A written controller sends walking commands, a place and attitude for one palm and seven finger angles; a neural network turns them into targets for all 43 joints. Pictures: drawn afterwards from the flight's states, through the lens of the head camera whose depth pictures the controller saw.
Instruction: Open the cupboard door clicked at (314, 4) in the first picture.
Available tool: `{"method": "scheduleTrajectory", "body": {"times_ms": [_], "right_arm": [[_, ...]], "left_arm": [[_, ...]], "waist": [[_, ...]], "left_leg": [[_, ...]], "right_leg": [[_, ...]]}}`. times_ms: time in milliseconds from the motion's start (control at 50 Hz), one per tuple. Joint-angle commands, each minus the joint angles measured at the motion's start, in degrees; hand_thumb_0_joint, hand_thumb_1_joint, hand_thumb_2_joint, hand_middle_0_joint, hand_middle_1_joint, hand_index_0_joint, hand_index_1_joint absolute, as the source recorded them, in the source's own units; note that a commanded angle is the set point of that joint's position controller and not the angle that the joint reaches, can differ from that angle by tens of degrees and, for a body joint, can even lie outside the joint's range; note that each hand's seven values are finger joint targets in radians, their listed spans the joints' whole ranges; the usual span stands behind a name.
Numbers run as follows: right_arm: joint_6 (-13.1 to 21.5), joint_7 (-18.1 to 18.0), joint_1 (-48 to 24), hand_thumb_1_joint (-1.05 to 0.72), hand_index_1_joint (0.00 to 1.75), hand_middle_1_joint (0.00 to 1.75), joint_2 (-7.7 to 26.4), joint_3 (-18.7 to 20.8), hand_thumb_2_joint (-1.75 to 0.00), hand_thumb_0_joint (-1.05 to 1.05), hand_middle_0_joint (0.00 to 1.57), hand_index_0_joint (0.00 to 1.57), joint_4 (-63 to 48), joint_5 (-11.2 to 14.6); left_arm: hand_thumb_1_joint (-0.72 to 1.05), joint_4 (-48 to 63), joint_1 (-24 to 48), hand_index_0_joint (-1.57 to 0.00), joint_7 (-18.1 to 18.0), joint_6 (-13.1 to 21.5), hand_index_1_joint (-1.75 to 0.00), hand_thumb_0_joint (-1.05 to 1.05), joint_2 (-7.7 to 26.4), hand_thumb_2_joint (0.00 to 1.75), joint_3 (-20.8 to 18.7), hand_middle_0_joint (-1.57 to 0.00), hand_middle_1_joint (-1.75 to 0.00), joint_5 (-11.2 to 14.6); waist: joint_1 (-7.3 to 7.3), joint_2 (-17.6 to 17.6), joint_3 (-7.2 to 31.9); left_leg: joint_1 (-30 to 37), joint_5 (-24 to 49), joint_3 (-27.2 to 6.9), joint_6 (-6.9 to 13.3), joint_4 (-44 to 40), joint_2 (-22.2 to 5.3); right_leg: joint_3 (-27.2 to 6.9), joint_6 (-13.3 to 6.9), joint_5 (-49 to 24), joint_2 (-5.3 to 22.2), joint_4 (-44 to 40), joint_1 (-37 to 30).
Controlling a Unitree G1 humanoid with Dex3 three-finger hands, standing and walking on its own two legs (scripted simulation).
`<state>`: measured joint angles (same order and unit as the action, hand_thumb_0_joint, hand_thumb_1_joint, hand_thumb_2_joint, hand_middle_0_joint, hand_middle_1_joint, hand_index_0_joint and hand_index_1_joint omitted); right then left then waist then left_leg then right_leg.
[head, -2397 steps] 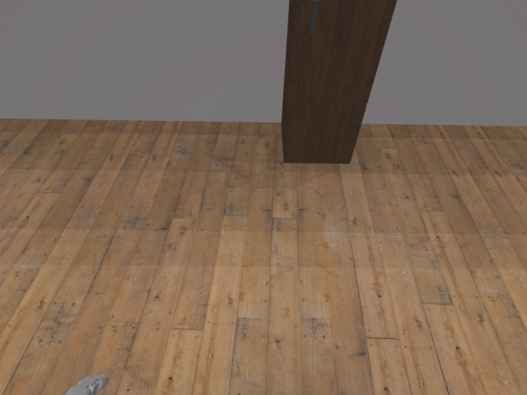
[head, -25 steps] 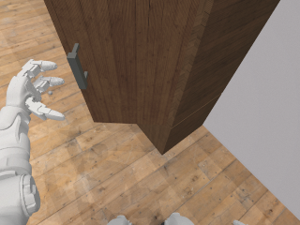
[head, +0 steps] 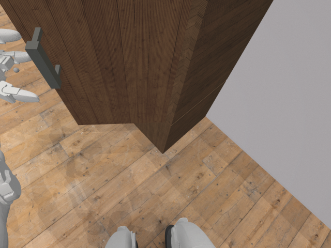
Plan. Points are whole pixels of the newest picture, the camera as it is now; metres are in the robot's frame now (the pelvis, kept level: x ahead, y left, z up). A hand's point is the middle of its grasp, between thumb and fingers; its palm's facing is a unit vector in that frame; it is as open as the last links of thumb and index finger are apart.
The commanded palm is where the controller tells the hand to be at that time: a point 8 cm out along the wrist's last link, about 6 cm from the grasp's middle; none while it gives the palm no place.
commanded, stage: move the hooked fingers beside the handle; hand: left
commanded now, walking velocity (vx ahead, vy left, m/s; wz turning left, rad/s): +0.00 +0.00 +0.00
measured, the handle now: (47, 60) +0.52 +0.23 +0.09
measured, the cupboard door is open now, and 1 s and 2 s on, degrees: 52 52 52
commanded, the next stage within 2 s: slide the fingers in behind the handle in 0.70 s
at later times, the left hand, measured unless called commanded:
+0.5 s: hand (18, 79) +0.47 +0.28 +0.08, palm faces -0.02 -1.00 +0.00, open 14.0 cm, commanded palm +0.46 +0.32 +0.09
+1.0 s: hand (25, 80) +0.47 +0.27 +0.08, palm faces -0.01 -1.00 -0.01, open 14.0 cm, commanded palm +0.45 +0.31 +0.09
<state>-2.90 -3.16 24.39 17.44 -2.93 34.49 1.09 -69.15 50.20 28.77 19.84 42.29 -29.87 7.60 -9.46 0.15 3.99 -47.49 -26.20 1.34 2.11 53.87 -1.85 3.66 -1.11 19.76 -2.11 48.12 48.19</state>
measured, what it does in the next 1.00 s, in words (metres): stands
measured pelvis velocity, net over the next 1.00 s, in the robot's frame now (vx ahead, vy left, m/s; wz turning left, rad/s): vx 0.00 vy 0.01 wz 0.01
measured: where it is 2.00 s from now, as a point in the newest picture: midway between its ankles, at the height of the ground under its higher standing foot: outside the picture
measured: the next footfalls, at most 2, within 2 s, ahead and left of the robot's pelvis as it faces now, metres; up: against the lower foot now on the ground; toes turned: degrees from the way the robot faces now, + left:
none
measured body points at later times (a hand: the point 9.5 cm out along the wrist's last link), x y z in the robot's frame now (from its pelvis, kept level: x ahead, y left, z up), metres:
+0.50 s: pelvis +0.01 +0.02 +0.00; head +0.13 +0.05 +0.44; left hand +0.47 +0.34 +0.08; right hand +0.06 -0.25 -0.10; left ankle -0.01 +0.09 -0.69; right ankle +0.03 -0.11 -0.69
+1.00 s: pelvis +0.00 +0.01 +0.00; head +0.12 +0.04 +0.43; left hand +0.47 +0.32 +0.09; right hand +0.02 -0.26 -0.10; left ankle -0.01 +0.09 -0.69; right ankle +0.03 -0.11 -0.69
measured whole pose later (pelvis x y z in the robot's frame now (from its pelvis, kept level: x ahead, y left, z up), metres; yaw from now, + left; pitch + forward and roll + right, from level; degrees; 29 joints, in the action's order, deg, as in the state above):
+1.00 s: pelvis +0.00 +0.01 +0.00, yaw +1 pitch +19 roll -4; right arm -4.8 -2.2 23.3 16.6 -2.8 33.7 1.1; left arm -65.4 46.8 26.3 19.8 35.9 -25.5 8.8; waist -8.2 0.3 4.7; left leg -46.5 -27.0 0.8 2.8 54.8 -1.1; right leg 4.0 -0.3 20.5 -1.5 48.5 46.7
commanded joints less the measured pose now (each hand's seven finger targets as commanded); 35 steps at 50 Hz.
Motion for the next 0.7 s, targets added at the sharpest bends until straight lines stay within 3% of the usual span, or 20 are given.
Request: {"method": "scheduleTrajectory", "body": {"times_ms": [0, 40, 80, 120, 140, 160, 220, 240, 260, 320, 380, 400, 420, 440, 460, 560, 620, 680], "right_arm": [[0.2, -0.1, 8.5, -0.9, 0.3, 0.3, 10.6, 4.3, -0.9, 0.0, 0.2, 0.2, -3.8, -0.3], [-0.1, -0.2, 8.2, -0.9, 0.3, 0.3, 10.7, 4.1, -0.9, 0.0, 0.2, 0.2, -4.5, -0.1], [-0.6, -0.1, 8.3, -0.9, 0.3, 0.3, 10.6, 4.1, -0.9, 0.0, 0.2, 0.2, -4.9, 0.1], [-0.7, 0.0, 8.6, -0.9, 0.3, 0.3, 10.7, 4.5, -0.9, 0.0, 0.2, 0.2, -5.0, -0.3], [-0.8, 0.0, 8.4, -0.9, 0.3, 0.3, 10.6, 4.4, -0.9, 0.0, 0.2, 0.2, -5.1, -0.3], [-0.8, 0.0, 8.7, -0.9, 0.3, 0.3, 10.5, 4.7, -0.9, 0.0, 0.2, 0.2, -4.7, -0.5], [-0.7, 0.4, 8.1, -0.9, 0.3, 0.3, 10.0, 4.7, -0.9, 0.0, 0.2, 0.2, -3.9, -0.6], [-0.8, 0.4, 8.3, -0.9, 0.3, 0.3, 10.0, 4.7, -0.9, 0.0, 0.2, 0.2, -3.6, -0.5], [-0.8, 0.5, 8.4, -0.9, 0.3, 0.3, 10.1, 4.9, -0.9, 0.0, 0.2, 0.2, -3.0, -0.6], [-1.1, 0.4, 7.8, -0.9, 0.3, 0.3, 10.0, 4.7, -0.9, 0.0, 0.2, 0.2, -3.2, -0.2], [-1.4, 0.6, 7.3, -0.9, 0.3, 0.3, 9.8, 4.4, -0.9, 0.0, 0.2, 0.2, -4.1, -0.2], [-1.5, 0.6, 7.6, -0.9, 0.3, 0.3, 9.9, 4.5, -0.9, 0.0, 0.2, 0.2, -4.2, -0.3], [-1.4, 0.7, 7.1, -0.9, 0.3, 0.3, 9.7, 4.5, -0.9, 0.0, 0.2, 0.2, -4.5, -0.4], [-1.5, 0.7, 7.5, -0.9, 0.3, 0.3, 10.0, 4.6, -0.9, 0.0, 0.2, 0.2, -4.8, -0.4], [-1.4, 0.8, 7.2, -0.9, 0.3, 0.3, 9.9, 4.6, -0.9, 0.0, 0.2, 0.2, -5.0, -0.5], [-0.7, 0.7, 6.6, -0.9, 0.3, 0.3, 9.9, 4.7, -0.9, 0.0, 0.2, 0.2, -4.8, -0.7], [-0.9, 0.7, 6.0, -0.9, 0.3, 0.3, 9.6, 4.1, -0.9, 0.0, 0.2, 0.2, -4.5, -0.3], [-1.2, 0.5, 6.2, -0.9, 0.3, 0.3, 9.7, 4.1, -0.9, 0.0, 0.2, 0.2, -4.3, -0.2]], "left_arm": [[-0.5, 10.1, 15.2, -0.3, 2.0, 2.1, -1.2, 0.0, 17.8, 0.3, -3.3, -0.3, -1.2, 3.0], [-0.5, 8.7, 14.0, -0.3, 2.7, 0.7, -1.2, 0.0, 17.9, 0.3, -3.4, -0.3, -1.2, 3.6], [-0.5, 10.4, 15.5, -0.3, 2.8, 0.4, -1.2, 0.0, 17.8, 0.3, -2.3, -0.3, -1.2, 2.8], [-0.5, 13.8, 16.2, -0.3, 1.9, 1.7, -1.2, 0.0, 20.1, 0.3, -4.3, -0.3, -1.2, 2.4], [-0.5, 15.8, 18.0, -0.3, 1.7, 2.8, -1.2, 0.0, 19.4, 0.3, -3.5, -0.3, -1.2, 2.8], [-0.5, 18.4, 19.8, -0.3, 1.3, 3.9, -1.2, 0.0, 20.2, 0.3, -4.3, -0.3, -1.2, 2.8], [-0.5, 20.9, 20.9, -0.3, 1.0, 5.6, -1.2, 0.0, 15.8, 0.3, -2.0, -0.3, -1.2, 3.6], [-0.5, 20.6, 21.2, -0.3, 1.3, 5.5, -1.2, 0.0, 13.9, 0.3, -0.7, -0.3, -1.2, 4.3], [-0.5, 19.1, 19.8, -0.3, 1.4, 4.9, -1.2, 0.0, 14.4, 0.3, -1.6, -0.3, -1.2, 4.4], [-0.5, 14.1, 15.1, -0.3, 1.8, 1.6, -1.2, 0.0, 11.1, 0.3, 0.7, -0.3, -1.2, 4.1], [-0.5, 12.9, 14.2, -0.3, 1.3, -0.4, -1.2, 0.0, 8.5, 0.3, 3.4, -0.3, -1.2, 3.1], [-0.5, 13.6, 14.6, -0.3, 0.4, -0.3, -1.2, 0.0, 9.7, 0.3, 2.4, -0.3, -1.2, 2.8], [-0.5, 14.7, 15.9, -0.3, -0.2, 0.2, -1.2, 0.0, 8.9, 0.3, 3.2, -0.3, -1.2, 2.8], [-0.5, 16.0, 15.8, -0.3, -0.9, 1.1, -1.2, 0.0, 10.3, 0.3, 1.2, -0.3, -1.2, 3.4], [-0.5, 17.6, 17.0, -0.3, -1.4, 2.1, -1.2, 0.0, 11.5, 0.3, 0.2, -0.3, -1.2, 3.5], [-0.5, 18.6, 19.1, -0.3, -2.8, 5.1, -1.2, 0.0, 15.0, 0.3, -2.8, -0.3, -1.2, 2.9], [-0.5, 16.2, 18.1, -0.3, -1.9, 4.2, -1.2, 0.0, 12.8, 0.3, -0.2, -0.3, -1.2, 2.0], [-0.5, 16.0, 17.9, -0.3, -0.9, 3.3, -1.2, 0.0, 10.7, 0.3, 1.9, -0.3, -1.2, 2.2]], "waist": [[2.19, 7.5, 28.5], [2.36, 6.0, 25.8], [1.95, 7.3, 24.6], [2.27, 8.0, 26.1], [1.96, 10.0, 26.7], [1.86, 11.1, 29.3], [1.51, 15.3, 30.9], [0.84, 15.0, 30.6], [1.23, 13.4, 30.5], [1.42, 9.5, 26.2], [1.58, 11.3, 23.2], [1.6, 8.5, 23.0], [1.19, 9.6, 23.0], [1.82, 8.2, 24.5], [1.99, 9.5, 26.5], [2.39, 9.2, 29.3], [1.84, 11.1, 26.2], [1.58, 12.0, 26.1]], "left_leg": [[14.8, 27.3, -3.0, -0.1, -5.4, 0.4], [11.8, 25.6, -2.5, 0.3, -5.8, 0.7], [12.4, 24.9, -2.4, 0.4, -6.1, 0.7], [13.8, 26.1, -2.7, 0.3, -5.8, 0.5], [15.7, 28.3, -2.9, 0.1, -5.5, 0.4], [18.8, 30.7, -3.5, -0.3, -5.2, 0.1], [25.5, 35.4, -4.9, -1.5, -4.6, -0.5], [27.2, 38.2, -5.1, -1.7, -4.3, -0.7], [26.9, 38.2, -5.3, -1.7, -4.3, -0.9], [22.8, 35.7, -5.1, -1.2, -5.2, -0.6], [22.7, 36.0, -5.1, -1.7, -5.5, -0.6], [21.6, 35.3, -5.4, -1.6, -5.6, -0.7], [21.7, 34.5, -5.2, -1.7, -5.6, -0.6], [22.6, 36.3, -5.6, -1.9, -5.3, -0.7], [23.4, 36.9, -5.4, -2.3, -5.2, -0.7], [22.7, 35.4, -5.6, -2.4, -4.8, -0.5], [21.6, 32.2, -5.1, -2.0, -5.2, -0.4], [23.9, 33.5, -5.8, -2.5, -5.5, -0.6]], "right_leg": [[-3.1, -0.1, -20.3, -0.6, -3.2, -17.7], [-3.3, -0.2, -21.0, -0.6, -3.3, -18.9], [-3.0, 0.1, -19.8, -0.6, -3.6, -17.2], [-3.0, 0.0, -19.4, -0.8, -3.3, -16.7], [-2.9, -0.4, -20.1, -1.0, -2.8, -15.9], [-2.8, -0.3, -20.5, -1.1, -2.6, -15.2], [-1.9, -0.4, -18.5, -1.3, -2.6, -11.2], [-1.6, -0.6, -19.2, -1.6, -2.6, -9.9], [-1.5, -0.4, -19.2, -1.5, -2.9, -10.3], [-1.2, -0.1, -18.7, -1.1, -3.3, -10.8], [-0.7, -0.2, -17.2, -0.9, -3.2, -8.0], [-0.5, -0.2, -17.1, -0.9, -3.0, -8.7], [-0.6, -0.1, -16.8, -0.9, -3.0, -8.3], [-0.5, -0.5, -17.5, -1.1, -2.4, -9.0], [-0.8, -0.3, -18.0, -1.0, -2.3, -9.8], [-1.4, -0.5, -18.3, -1.1, -1.5, -12.7], [-1.4, -0.4, -16.5, -0.9, -2.3, -11.1], [-0.8, -0.4, -15.2, -1.0, -2.6, -9.0]]}}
